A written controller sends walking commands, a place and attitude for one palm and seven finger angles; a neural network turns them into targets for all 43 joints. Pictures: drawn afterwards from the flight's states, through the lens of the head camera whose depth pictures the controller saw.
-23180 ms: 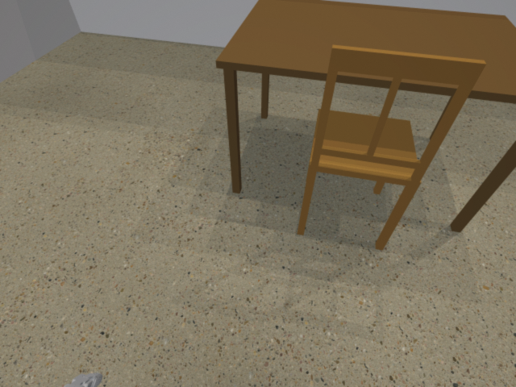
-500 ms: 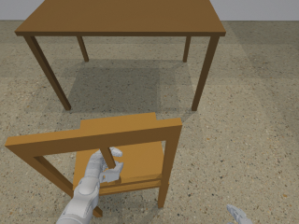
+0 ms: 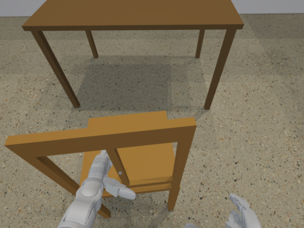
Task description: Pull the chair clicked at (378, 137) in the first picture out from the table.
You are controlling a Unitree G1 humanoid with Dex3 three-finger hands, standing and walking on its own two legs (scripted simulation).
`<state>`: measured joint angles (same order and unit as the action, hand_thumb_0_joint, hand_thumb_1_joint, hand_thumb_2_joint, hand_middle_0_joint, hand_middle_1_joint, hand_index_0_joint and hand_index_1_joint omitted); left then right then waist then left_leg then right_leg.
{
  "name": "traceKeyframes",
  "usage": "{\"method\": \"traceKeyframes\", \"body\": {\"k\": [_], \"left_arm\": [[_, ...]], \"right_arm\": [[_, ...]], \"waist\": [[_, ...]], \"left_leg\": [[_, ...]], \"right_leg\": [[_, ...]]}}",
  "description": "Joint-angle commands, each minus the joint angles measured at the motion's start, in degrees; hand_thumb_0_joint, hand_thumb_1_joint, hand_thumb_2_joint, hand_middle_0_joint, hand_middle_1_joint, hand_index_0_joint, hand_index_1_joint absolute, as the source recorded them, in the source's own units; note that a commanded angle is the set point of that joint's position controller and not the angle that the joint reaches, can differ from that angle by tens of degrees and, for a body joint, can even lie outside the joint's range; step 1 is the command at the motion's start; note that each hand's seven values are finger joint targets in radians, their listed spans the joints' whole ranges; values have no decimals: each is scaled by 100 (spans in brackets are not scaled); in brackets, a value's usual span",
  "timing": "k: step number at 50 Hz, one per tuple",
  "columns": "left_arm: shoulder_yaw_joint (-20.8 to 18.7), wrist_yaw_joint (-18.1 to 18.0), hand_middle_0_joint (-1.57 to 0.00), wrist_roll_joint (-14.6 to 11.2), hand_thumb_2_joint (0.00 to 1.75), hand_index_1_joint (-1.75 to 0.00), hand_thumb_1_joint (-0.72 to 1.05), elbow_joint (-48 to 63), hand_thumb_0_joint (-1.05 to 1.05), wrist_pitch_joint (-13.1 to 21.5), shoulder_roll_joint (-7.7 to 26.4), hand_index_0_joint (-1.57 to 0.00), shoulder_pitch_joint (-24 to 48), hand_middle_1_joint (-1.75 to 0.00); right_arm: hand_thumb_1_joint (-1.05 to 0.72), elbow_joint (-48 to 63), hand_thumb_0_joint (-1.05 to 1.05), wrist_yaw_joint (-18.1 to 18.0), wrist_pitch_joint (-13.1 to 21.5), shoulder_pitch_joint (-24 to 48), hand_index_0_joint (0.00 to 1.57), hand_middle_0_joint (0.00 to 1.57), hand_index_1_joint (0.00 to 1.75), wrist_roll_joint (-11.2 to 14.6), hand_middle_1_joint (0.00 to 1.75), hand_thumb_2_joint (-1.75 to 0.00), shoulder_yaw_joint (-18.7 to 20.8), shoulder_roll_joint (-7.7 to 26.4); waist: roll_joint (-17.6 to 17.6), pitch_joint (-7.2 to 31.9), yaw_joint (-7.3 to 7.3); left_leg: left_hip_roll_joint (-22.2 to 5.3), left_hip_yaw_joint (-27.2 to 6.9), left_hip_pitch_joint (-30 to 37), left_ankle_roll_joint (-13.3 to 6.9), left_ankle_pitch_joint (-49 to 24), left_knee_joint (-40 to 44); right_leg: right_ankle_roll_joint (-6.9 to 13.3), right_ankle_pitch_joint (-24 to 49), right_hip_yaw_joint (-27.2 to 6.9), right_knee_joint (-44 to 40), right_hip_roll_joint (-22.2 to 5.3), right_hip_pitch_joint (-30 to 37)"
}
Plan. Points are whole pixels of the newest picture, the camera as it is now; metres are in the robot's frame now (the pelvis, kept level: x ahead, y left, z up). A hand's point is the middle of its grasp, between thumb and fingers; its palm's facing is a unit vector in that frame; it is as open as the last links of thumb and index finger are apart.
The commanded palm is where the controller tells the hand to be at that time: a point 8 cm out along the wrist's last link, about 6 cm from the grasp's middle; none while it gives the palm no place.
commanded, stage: open the thumb and straighten the fingers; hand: left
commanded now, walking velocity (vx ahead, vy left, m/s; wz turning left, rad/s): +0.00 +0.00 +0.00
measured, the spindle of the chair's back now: (119, 168) +0.30 +0.11 -0.05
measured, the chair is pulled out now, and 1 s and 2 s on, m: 0.61 0.61 0.61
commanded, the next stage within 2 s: draw the fingers out of the gap in 0.08 s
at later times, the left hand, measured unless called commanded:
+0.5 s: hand (113, 197) +0.21 +0.11 -0.04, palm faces -0.08 -0.98 -0.16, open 17.5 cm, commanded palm +0.20 +0.15 -0.01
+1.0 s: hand (111, 226) +0.15 +0.11 -0.03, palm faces -0.07 -0.99 -0.15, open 17.5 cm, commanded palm +0.13 +0.15 -0.01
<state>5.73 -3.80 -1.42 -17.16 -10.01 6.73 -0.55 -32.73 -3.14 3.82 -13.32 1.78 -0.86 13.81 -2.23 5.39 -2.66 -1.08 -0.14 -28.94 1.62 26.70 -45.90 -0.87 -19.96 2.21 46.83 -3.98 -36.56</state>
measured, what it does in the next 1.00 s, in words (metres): stands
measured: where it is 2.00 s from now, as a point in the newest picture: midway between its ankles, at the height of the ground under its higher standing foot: outside the picture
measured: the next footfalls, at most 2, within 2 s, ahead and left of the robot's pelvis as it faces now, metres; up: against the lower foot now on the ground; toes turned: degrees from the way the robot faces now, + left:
none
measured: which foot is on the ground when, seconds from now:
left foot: down 0.00-1.00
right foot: down 0.00-1.00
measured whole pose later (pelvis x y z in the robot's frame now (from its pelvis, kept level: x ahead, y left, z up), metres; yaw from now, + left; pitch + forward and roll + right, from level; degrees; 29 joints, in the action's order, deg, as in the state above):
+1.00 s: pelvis +0.00 +0.00 -0.02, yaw +2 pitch +11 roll +0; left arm 12.0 -3.7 2.0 16.2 -12.3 9.1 -36.4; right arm -23.7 -5.7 6.3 -15.2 1.7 -1.5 13.2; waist -2.2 8.5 -1.7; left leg -0.9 -2.4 -36.0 1.7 32.1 -57.0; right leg -0.8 -24.9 4.0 56.2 -4.6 -42.2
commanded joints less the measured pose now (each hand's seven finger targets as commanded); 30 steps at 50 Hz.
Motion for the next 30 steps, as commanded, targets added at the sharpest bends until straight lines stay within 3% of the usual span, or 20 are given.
{"method": "traceKeyframes", "body": {"k": [1,5,8,9,10,13,20,24,30], "left_arm": [[-164,-5,0,-47,20,0,-55,1398,0,239,410,0,893,0],[-89,28,0,-20,20,0,-55,1591,0,163,379,0,707,0],[3,28,0,-15,20,0,-55,1706,0,98,335,0,674,0],[-416,24,0,-2,20,0,-55,1462,0,82,690,0,333,0],[-292,65,0,-9,20,0,-55,1550,0,69,550,0,76,0],[-241,102,0,6,20,0,-55,2110,0,118,606,0,-337,0],[61,59,0,34,20,0,-55,3046,0,173,476,0,-1506,0],[315,9,0,142,20,0,-55,3476,0,188,385,0,-1885,0],[281,-48,0,230,20,0,-55,3791,0,175,523,0,-2266,0]], "right_arm": [[-90,866,0,-103,281,189,20,20,30,-2,30,-90,268,752],[-90,923,0,-104,302,176,20,20,30,-7,30,-90,268,734],[-90,939,0,-116,309,152,20,20,30,-11,30,-90,260,734],[-90,932,0,-126,287,118,20,20,30,-18,30,-90,264,764],[-90,1004,0,-114,274,162,20,20,30,-23,30,-90,252,745],[-90,1172,0,-104,292,179,20,20,30,-4,30,-90,261,721],[-90,1378,0,-137,448,117,20,20,30,-2,30,-90,263,682],[-90,1459,0,-168,532,113,20,20,30,-17,30,-90,247,674],[-90,1549,0,-232,576,120,20,20,30,-32,30,-90,220,647]], "waist": [[537,1378,-72],[368,1407,-74],[447,1399,-122],[526,1295,-27],[522,1324,22],[386,1452,50],[367,1339,-10],[257,1187,-61],[442,1079,-60]], "left_leg": [[85,85,-69,-197,-1834,537],[98,73,-39,-187,-1892,460],[106,60,-24,-202,-1927,399],[119,65,-198,-186,-1852,391],[141,97,-261,-192,-1828,383],[133,111,-237,-190,-1885,357],[141,58,-262,-196,-1943,185],[156,-5,-285,-200,-1850,89],[197,-50,-494,-222,-1492,-30]], "right_leg": [[116,1676,182,-489,110,1462],[111,1743,205,-419,88,1417],[96,1798,214,-412,92,1374],[108,1753,226,-367,98,1386],[104,1779,198,-364,82,1465],[124,1841,183,-317,66,1554],[116,1867,222,-219,81,1349],[119,1605,279,-133,90,1036],[102,1181,267,-78,102,838]]}}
